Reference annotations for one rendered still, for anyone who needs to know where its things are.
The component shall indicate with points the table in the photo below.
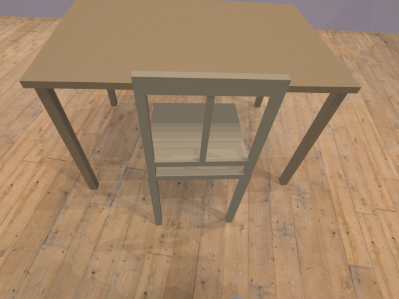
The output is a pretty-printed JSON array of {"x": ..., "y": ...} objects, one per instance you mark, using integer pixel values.
[{"x": 98, "y": 43}]

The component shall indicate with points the chair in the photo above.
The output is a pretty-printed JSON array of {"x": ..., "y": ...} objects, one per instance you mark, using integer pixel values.
[{"x": 188, "y": 141}]

